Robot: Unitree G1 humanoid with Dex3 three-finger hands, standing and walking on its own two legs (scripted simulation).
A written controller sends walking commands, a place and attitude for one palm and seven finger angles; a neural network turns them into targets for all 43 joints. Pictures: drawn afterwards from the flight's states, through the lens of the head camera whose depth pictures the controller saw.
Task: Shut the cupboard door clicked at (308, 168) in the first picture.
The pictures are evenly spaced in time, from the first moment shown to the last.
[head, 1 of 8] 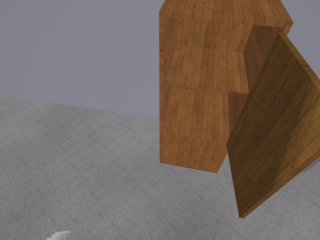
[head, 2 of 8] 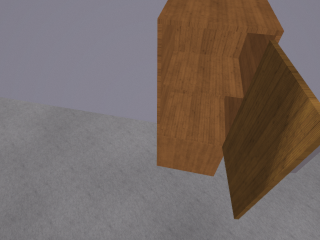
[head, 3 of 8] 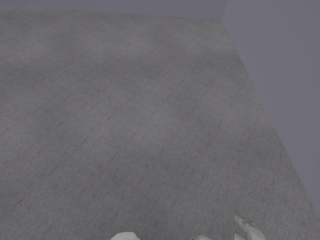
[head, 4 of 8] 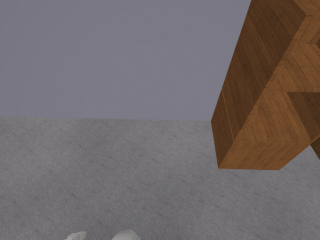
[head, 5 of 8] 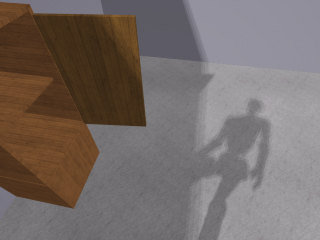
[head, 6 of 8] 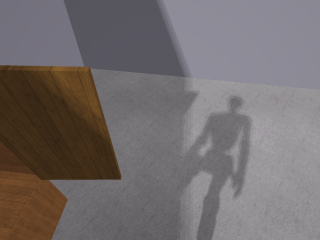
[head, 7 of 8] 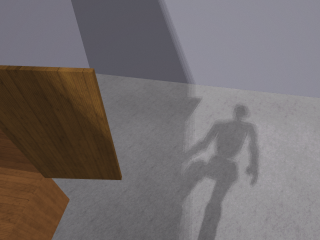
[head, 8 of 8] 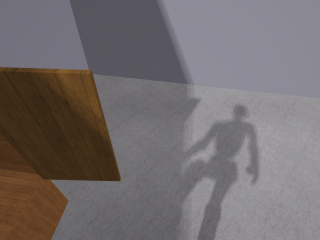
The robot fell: no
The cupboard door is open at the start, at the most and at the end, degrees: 97 97 97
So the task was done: no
